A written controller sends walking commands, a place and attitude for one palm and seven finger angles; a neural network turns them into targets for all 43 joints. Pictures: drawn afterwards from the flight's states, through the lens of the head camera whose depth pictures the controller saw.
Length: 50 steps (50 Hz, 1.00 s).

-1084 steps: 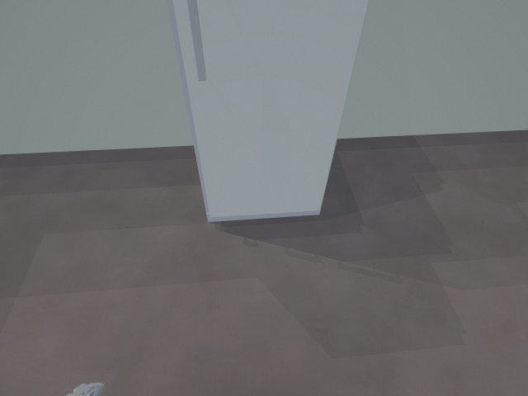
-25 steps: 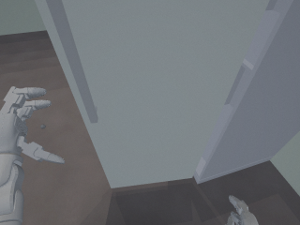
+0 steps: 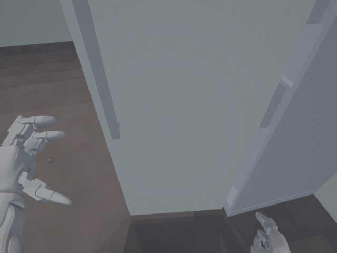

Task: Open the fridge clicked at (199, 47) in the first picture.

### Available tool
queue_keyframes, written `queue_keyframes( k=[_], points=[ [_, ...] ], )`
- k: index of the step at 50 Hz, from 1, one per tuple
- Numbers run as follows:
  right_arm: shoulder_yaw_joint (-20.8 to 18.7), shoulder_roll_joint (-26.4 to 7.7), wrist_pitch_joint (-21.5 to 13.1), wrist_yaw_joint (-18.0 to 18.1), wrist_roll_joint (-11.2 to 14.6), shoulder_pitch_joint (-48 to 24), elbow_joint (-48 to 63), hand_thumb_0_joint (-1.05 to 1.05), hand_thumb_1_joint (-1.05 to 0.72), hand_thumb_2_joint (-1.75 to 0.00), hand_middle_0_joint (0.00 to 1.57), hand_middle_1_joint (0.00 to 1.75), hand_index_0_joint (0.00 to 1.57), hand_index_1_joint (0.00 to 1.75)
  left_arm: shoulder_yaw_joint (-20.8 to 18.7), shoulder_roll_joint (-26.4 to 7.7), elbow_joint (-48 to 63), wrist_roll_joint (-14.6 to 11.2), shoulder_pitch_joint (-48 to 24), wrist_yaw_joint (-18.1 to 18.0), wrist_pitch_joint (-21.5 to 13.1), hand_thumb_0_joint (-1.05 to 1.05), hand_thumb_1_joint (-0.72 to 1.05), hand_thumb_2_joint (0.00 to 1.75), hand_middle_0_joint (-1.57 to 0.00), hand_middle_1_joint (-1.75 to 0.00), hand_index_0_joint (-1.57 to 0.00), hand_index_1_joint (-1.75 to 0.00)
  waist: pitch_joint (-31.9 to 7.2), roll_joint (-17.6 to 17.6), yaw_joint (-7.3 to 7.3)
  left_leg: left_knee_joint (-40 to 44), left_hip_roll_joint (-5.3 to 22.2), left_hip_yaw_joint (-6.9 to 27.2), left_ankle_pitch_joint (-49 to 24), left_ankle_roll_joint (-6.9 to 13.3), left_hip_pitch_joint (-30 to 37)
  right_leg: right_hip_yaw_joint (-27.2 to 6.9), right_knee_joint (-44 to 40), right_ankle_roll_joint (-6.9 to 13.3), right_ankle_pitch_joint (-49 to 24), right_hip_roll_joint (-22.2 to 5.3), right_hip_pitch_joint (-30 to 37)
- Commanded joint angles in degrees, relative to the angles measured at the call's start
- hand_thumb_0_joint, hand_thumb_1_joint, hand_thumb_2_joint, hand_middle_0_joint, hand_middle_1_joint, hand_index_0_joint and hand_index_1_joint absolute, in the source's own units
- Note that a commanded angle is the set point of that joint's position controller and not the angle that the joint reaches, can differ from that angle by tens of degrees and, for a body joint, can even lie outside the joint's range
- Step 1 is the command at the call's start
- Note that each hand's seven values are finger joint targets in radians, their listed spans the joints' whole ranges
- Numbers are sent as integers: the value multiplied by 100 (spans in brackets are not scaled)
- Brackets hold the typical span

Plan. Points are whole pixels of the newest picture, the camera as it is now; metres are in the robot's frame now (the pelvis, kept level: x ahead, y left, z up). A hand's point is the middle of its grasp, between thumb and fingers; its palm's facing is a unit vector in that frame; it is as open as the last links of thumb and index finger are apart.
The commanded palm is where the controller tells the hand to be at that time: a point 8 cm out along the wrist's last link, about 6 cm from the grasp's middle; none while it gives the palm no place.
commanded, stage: draw the hand back to the body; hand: left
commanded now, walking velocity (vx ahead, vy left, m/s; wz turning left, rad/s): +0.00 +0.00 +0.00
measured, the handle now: (102, 75) +0.42 +0.22 +0.23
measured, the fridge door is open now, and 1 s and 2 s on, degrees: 80 80 80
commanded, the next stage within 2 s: step back with the hand held close in 1.50 s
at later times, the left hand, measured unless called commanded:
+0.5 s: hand (43, 164) +0.21 +0.27 +0.17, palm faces +0.37 -0.91 -0.18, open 14.4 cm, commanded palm +0.16 +0.30 +0.18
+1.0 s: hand (48, 152) +0.23 +0.27 +0.18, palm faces +0.44 -0.82 -0.37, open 10.0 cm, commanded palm +0.17 +0.30 +0.19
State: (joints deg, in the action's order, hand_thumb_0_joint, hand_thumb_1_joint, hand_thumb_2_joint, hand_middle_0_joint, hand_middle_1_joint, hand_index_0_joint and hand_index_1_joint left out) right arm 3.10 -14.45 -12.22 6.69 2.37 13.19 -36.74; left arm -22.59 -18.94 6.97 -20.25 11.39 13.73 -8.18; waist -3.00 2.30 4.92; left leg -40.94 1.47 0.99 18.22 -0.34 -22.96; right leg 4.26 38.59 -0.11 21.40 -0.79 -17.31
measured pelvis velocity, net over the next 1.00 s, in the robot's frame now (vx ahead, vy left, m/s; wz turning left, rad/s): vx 0.03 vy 0.00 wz -0.03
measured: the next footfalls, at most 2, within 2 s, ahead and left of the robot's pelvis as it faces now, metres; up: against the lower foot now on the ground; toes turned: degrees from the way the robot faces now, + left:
none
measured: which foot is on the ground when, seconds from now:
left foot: down 0.00-1.00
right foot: down 0.00-1.00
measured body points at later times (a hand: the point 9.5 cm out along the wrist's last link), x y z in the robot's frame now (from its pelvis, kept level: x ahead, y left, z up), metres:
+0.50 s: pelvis +0.01 -0.01 +0.01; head -0.03 -0.02 +0.46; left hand +0.18 +0.31 +0.18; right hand +0.21 -0.22 -0.04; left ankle +0.04 +0.12 -0.72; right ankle -0.01 -0.12 -0.72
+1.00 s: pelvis +0.03 +0.00 +0.02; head +0.00 -0.01 +0.47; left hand +0.20 +0.31 +0.20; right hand +0.20 -0.22 -0.06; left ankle +0.04 +0.12 -0.72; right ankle -0.01 -0.12 -0.72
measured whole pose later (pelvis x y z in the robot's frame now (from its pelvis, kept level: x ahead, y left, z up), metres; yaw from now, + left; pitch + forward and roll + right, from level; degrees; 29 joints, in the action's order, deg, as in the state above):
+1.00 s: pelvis +0.03 +0.00 +0.02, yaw -2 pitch -5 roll +0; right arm 1.6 -13.1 -9.4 5.1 -1.0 11.8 -38.6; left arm -19.4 -19.7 18.7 -4.1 23.4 -5.8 -4.7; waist 0.6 2.6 4.2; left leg -25.0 0.6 -1.8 13.3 0.1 -7.2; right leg 1.8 24.4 -0.6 16.4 -1.4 -3.4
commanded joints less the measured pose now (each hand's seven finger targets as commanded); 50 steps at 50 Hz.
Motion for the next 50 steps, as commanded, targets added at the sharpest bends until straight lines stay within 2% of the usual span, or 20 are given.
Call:
queue_keyframes(
  k=[1,2,4,6,9,11,15,16,18,21,22,23,24,27,29,32,41,43,46,50],
  points=[
    [-137,-671,-631,291,157,-917,1030,0,-90,-90,20,30,20,30,-684,-1397,1354,-452,-1287,134,1289,0,-55,20,-25,-115,-25,-115,-902,210,29,1081,-182,175,-641,178,878,-184,-1028,108,-995,86,276],
    [-103,-613,-671,268,166,-903,1077,0,-90,-90,20,30,20,30,-436,-1242,1655,-309,-1303,115,1520,0,-55,20,-25,-115,-25,-115,-733,263,-12,1128,-190,167,-755,201,924,-141,-1049,91,-1107,77,181],
    [-103,-577,-720,189,110,-827,1083,0,-90,-90,20,30,20,30,-453,-1295,2151,-91,-1202,-53,1657,0,-55,20,-25,-115,-25,-115,-658,484,-17,1176,-179,189,-933,181,1093,-89,-1051,118,-1201,117,130],
    [-128,-613,-723,104,59,-787,1055,0,-90,-90,20,30,20,30,-768,-1374,2210,-126,-781,-174,1592,0,-55,20,-25,-115,-25,-115,-654,63,34,1156,-162,186,-1165,157,1107,-51,-1069,123,-1436,165,293],
    [-144,-577,-695,9,52,-804,1042,0,-90,-90,20,30,20,30,-794,-1107,2160,-242,-383,-179,1529,0,-55,20,-25,-115,-25,-115,-580,52,38,1193,-164,112,-1160,125,1127,-20,-1062,92,-1495,160,240],
    [-162,-600,-630,-3,53,-809,1007,0,-90,-90,20,30,20,30,-1055,-1216,1875,-292,-107,-208,1635,0,-55,20,-25,-115,-25,-115,-420,-56,96,1210,-163,103,-1074,112,1027,-53,-1150,89,-1388,173,245],
    [-151,-567,-528,23,84,-880,1073,0,-90,-90,20,30,20,30,-793,-1110,2181,-183,-495,-195,1802,0,-55,20,-25,-115,-25,-115,-355,321,-11,1281,-183,58,-968,144,1148,-88,-1231,83,-1219,138,155],
    [-161,-581,-530,46,74,-892,1059,0,-90,-90,20,30,20,30,-828,-1139,2172,-191,-509,-204,1808,0,-55,20,-25,-115,-25,-115,-309,75,-24,1246,-175,71,-964,159,1144,-107,-1291,71,-1216,149,167],
    [-145,-582,-560,72,83,-917,1066,0,-90,-90,20,30,20,30,-640,-1101,2399,-133,-828,-154,1729,0,-48,24,-25,-111,-25,-111,-322,284,-75,1273,-196,80,-891,177,1214,-119,-1298,71,-1140,136,143],
    [-142,-606,-648,130,60,-908,1020,0,-90,-90,20,30,20,30,-737,-1225,2410,-140,-804,-110,1589,0,-37,29,-24,-104,-24,-104,-408,124,-54,1245,-205,108,-900,187,1275,-126,-1320,71,-1141,154,241],
    [-180,-604,-641,96,-156,-1073,980,0,-90,-90,20,30,20,30,-897,-2113,2557,892,-914,-1020,1141,0,-33,31,-24,-102,-24,-102,182,246,31,1293,-288,-11,-729,187,1038,-408,-1810,48,-889,59,2],
    [-157,-531,-630,72,-203,-998,880,0,-90,-90,20,30,20,30,-543,-1436,2084,971,-470,-1350,975,0,-30,32,-24,-100,-24,-100,370,189,-91,1316,-252,-11,-549,155,1025,-317,-1775,68,-657,-22,-16],
    [-158,-512,-560,40,-217,-944,851,0,-90,-90,20,30,20,30,-342,-1251,2053,1123,-190,-1554,837,0,-26,34,-24,-98,-24,-98,351,21,-79,1375,-205,16,-486,176,1111,-265,-1741,62,-572,-31,56],
    [-228,-522,-436,-4,-251,-922,828,0,-90,-90,20,30,20,30,-324,-1284,2291,1331,-35,-1851,491,0,-15,39,-24,-92,-24,-92,-74,226,-78,1499,-172,-59,-603,210,1407,-281,-1721,48,-715,-65,383],
    [-239,-512,-390,-12,-277,-945,819,0,-90,-90,20,30,20,30,-254,-1243,2375,1421,-30,-1963,320,0,-8,43,-23,-87,-23,-87,-106,292,-74,1598,-168,-69,-618,216,1506,-269,-1732,46,-734,-58,469],
    [-274,-527,-342,-2,-294,-969,788,0,-90,-90,20,30,20,30,-268,-1265,2322,1498,50,-2048,164,0,3,48,-23,-81,-23,-81,-65,-10,-75,1721,-144,-60,-719,241,1584,-243,-1817,32,-793,-44,575],
    [-350,-510,-166,-22,-327,-1013,727,0,-90,-90,20,30,20,30,-409,-1292,2252,1601,463,-2080,-32,0,36,64,-22,-62,-22,-62,30,25,4,1913,-115,-118,-1175,222,1803,-209,-1919,48,-1267,3,821],
    [-341,-481,-135,-50,-331,-986,754,0,-90,-90,20,30,20,30,-322,-1197,2388,1609,448,-2070,-54,0,43,67,-22,-58,-22,-58,-85,206,-13,1931,-118,-122,-1372,216,1874,-206,-1836,61,-1503,-18,957],
    [-381,-501,-74,-74,-340,-964,774,0,-90,-90,20,30,20,30,-433,-1256,2366,1603,679,-2051,-32,0,54,73,-21,-51,-21,-51,-91,-33,19,1935,-107,-138,-1610,206,1891,-181,-1854,56,-1752,25,1027],
    [-369,-454,33,-106,-334,-948,817,0,-90,-90,20,30,20,30,-405,-1205,2445,1603,638,-2040,10,0,68,80,-21,-43,-21,-43,-52,55,-9,1937,-99,-159,-1747,195,1939,-180,-1824,55,-1886,16,1035]
  ],
)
